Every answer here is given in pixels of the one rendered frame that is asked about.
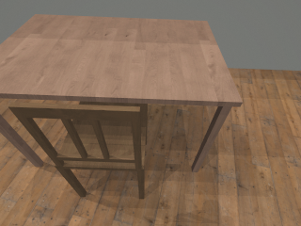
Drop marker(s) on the chair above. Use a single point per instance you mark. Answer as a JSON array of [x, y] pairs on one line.
[[101, 136]]

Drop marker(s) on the table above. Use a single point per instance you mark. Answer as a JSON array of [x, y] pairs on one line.
[[116, 60]]

